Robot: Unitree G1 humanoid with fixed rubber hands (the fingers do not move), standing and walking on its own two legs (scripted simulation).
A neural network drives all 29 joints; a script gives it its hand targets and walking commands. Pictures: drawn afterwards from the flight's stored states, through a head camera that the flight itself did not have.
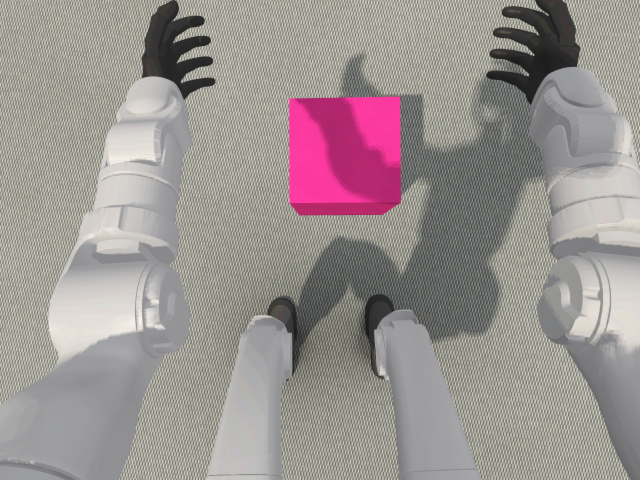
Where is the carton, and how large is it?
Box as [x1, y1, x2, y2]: [289, 97, 400, 214]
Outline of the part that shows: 399,97 289,98 289,202 299,214 382,214 400,202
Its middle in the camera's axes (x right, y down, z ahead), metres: +0.05 -0.17 +0.86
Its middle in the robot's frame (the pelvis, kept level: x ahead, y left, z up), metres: +0.54 -0.03 -0.53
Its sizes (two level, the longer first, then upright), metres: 0.210 0.200 0.250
